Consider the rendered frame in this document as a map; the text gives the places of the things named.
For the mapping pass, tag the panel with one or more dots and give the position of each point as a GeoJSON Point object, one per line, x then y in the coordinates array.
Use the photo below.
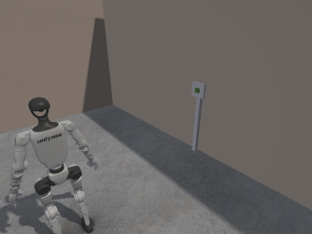
{"type": "Point", "coordinates": [198, 110]}

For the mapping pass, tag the left robot upper arm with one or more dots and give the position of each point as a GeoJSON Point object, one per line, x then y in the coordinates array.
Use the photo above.
{"type": "Point", "coordinates": [20, 142]}

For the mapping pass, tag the right robot forearm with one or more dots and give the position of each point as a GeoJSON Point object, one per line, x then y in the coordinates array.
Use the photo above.
{"type": "Point", "coordinates": [88, 152]}

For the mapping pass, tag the right robot thigh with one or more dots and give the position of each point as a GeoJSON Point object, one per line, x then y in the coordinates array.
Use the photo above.
{"type": "Point", "coordinates": [75, 178]}

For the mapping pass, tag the left robot hand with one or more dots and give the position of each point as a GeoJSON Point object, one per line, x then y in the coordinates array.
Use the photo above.
{"type": "Point", "coordinates": [12, 197]}

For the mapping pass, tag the right robot upper arm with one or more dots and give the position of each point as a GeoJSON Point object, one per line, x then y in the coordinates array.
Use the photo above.
{"type": "Point", "coordinates": [74, 132]}

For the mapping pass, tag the robot right shin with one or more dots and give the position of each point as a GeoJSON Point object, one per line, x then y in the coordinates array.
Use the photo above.
{"type": "Point", "coordinates": [83, 208]}

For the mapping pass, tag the left robot forearm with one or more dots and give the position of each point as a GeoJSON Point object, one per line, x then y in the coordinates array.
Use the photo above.
{"type": "Point", "coordinates": [15, 180]}

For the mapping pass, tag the right robot hand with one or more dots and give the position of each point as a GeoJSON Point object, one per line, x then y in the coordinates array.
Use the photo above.
{"type": "Point", "coordinates": [93, 163]}

